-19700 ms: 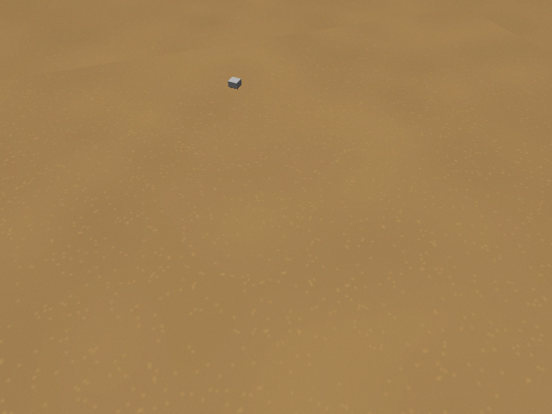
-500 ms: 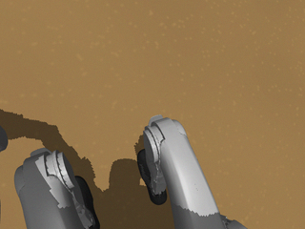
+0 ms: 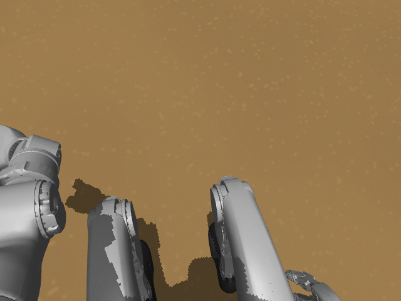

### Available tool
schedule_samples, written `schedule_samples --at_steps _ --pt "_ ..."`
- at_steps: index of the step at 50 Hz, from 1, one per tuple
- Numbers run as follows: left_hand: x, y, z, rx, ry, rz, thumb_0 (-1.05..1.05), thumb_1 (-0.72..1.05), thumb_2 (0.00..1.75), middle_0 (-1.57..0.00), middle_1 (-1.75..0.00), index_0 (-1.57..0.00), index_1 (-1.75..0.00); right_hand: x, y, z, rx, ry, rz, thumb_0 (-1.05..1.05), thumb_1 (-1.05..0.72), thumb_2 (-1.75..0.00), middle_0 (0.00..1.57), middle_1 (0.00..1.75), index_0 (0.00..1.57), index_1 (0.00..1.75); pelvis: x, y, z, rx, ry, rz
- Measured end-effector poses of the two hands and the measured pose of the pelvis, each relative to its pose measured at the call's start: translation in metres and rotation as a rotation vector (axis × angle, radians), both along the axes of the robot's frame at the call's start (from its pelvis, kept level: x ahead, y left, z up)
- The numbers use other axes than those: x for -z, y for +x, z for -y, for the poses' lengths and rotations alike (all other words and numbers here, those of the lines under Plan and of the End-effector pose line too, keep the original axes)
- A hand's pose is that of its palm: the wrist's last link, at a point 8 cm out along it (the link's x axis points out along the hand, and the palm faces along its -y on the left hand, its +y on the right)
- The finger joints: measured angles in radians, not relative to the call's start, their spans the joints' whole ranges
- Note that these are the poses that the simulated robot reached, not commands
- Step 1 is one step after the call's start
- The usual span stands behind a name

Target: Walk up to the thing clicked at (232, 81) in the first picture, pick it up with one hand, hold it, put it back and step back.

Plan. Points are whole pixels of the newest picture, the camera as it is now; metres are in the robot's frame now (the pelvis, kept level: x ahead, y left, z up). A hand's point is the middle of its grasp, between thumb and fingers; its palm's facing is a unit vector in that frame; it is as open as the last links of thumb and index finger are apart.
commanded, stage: lift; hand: left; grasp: from above
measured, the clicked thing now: (31, 164) +0.42 +0.31 -0.13
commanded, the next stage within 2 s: hold in 1.08 s
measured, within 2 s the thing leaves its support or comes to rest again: neither
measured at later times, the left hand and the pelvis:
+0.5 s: hand out of the picture +0.39 +0.24 +0.11, palm faces -0.12 -0.41 -0.90, open 9.3 cm; pelvis +0.03 -0.02 +0.18, yaw +2 degrees
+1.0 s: hand out of the picture +0.38 +0.22 +0.23, palm faces -0.15 -0.43 -0.89, open 9.3 cm; pelvis +0.06 -0.02 +0.29, yaw +2 degrees
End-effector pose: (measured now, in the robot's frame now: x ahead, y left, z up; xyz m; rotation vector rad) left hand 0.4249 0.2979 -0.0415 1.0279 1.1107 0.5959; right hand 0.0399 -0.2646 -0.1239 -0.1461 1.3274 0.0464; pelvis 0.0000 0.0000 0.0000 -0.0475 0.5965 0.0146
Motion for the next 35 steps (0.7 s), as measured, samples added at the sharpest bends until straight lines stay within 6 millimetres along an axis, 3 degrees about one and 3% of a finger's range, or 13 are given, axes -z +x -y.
schedule_samples --at_steps 7,17,28,35 --pt "-0.050 -0.017 0.012 0.010 0.007 -0.009 -0.01 0.14 0.36 -0.75 -0.39 -0.79 -0.41 -0.044 0.024 0.009 0.000 -0.052 0.079 0.00 -0.91 -0.91 0.20 0.30 0.20 0.29 -0.045 0.002 0.006 -0.005 0.016 0.013" --pt "-0.130 -0.031 0.037 0.028 0.008 -0.027 -0.01 0.13 0.37 -0.76 -0.39 -0.79 -0.41 -0.125 0.057 0.023 0.029 -0.130 0.192 0.00 -0.91 -0.91 0.20 0.30 0.20 0.29 -0.121 0.012 0.012 -0.006 0.031 0.060" --pt "-0.231 -0.040 0.052 0.008 0.024 -0.033 -0.02 0.11 0.45 -0.73 -0.42 -0.76 -0.45 -0.211 0.091 0.020 0.063 -0.124 0.277 0.00 -0.91 -0.91 0.20 0.30 0.20 0.29 -0.205 0.033 0.020 -0.011 0.038 0.169" --pt "-0.277 -0.039 0.060 -0.009 0.026 -0.052 -0.02 0.09 0.48 -0.73 -0.42 -0.75 -0.47 -0.247 0.101 0.018 0.069 -0.105 0.296 0.00 -0.91 -0.91 0.20 0.30 0.20 0.29 -0.242 0.046 0.022 -0.021 0.039 0.229"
